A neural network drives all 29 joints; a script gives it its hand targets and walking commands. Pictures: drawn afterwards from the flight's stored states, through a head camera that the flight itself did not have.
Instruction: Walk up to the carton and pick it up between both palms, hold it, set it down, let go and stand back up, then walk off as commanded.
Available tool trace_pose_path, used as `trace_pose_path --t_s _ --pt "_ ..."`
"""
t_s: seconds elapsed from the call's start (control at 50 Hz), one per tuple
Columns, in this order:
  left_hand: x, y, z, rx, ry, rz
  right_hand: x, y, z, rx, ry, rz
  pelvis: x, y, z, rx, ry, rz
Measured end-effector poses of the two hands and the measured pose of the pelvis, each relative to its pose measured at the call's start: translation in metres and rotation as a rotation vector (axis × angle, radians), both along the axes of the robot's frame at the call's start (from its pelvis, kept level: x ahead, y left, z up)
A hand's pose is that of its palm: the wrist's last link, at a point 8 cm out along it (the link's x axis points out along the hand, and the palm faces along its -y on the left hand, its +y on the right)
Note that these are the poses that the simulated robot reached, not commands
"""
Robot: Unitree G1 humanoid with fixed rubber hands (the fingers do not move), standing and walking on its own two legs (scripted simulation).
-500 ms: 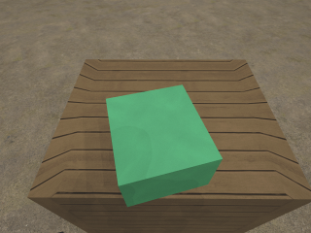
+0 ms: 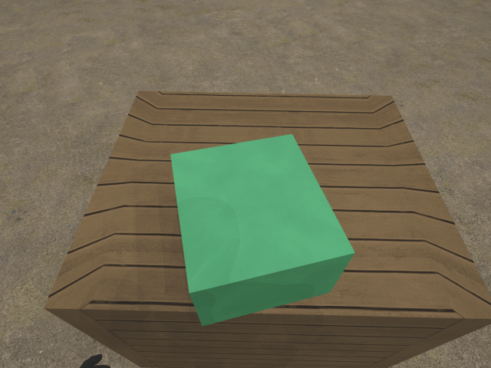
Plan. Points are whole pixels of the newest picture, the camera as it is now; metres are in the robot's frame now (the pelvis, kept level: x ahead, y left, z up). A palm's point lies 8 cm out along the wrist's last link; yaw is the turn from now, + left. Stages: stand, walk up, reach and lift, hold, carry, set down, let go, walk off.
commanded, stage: walk up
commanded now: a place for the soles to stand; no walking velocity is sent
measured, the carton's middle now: (250, 223) +0.38 +0.02 -0.01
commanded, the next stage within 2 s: reach and lift in 1.56 s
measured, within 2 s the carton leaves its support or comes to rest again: neither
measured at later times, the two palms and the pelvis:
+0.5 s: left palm out of the picture +0.06 +0.29 -0.12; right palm out of the picture +0.08 -0.31 -0.12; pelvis +0.00 -0.01 -0.01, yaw +2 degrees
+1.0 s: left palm out of the picture +0.07 +0.31 -0.12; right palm out of the picture +0.10 -0.29 -0.11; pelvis +0.00 +0.01 +0.00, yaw +2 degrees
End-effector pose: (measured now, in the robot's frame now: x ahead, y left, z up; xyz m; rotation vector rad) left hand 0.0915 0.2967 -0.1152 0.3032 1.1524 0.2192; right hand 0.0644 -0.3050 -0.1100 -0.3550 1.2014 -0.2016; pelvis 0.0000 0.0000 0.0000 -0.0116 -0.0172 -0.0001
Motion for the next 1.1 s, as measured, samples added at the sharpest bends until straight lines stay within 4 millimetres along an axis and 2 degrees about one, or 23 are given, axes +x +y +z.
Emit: trace_pose_path --t_s 0.12,0.2,0.28,0.38,0.52,0.58,0.64,0.74,0.92,1.1 --pt "-0.002 -0.012 0.002 0.009 -0.005 0.017 0.008 -0.012 -0.003 0.010 -0.005 0.023 0.001 -0.014 -0.001 0.010 0.002 0.015" --pt "-0.016 -0.020 0.009 0.032 0.015 0.028 0.013 -0.020 -0.008 0.031 -0.002 0.027 0.002 -0.026 0.001 0.022 -0.001 0.016" --pt "-0.030 -0.021 0.018 0.052 0.046 0.045 0.016 -0.022 -0.009 0.046 0.018 0.033 0.002 -0.030 0.006 0.041 0.009 0.022" --pt "-0.036 -0.014 0.020 0.064 0.062 0.055 0.018 -0.017 -0.012 0.053 0.030 0.049 0.003 -0.025 0.007 0.048 0.009 0.029" --pt "-0.026 -0.003 -0.002 0.018 0.032 0.055 0.021 -0.002 -0.012 0.026 -0.011 0.058 0.001 -0.009 -0.005 0.030 -0.029 0.038" --pt "-0.024 -0.005 -0.002 0.003 0.021 0.055 0.024 -0.001 -0.008 0.021 -0.021 0.070 -0.001 -0.010 -0.004 0.027 -0.025 0.041" --pt "-0.030 -0.006 -0.001 0.001 0.036 0.057 0.029 -0.001 -0.008 0.025 -0.025 0.076 -0.002 -0.011 -0.003 0.023 -0.020 0.039" --pt "-0.035 0.001 0.001 0.005 0.056 0.061 0.033 0.005 -0.007 0.027 -0.033 0.078 -0.001 -0.006 -0.002 0.010 -0.018 0.036" --pt "-0.022 0.010 -0.001 -0.013 0.038 0.055 0.036 0.014 -0.002 0.014 -0.032 0.082 0.002 0.005 0.000 -0.004 -0.013 0.036" --pt "-0.015 0.011 0.000 -0.015 0.022 0.051 0.037 0.016 -0.001 0.011 -0.034 0.083 0.002 0.007 0.000 -0.006 -0.013 0.036"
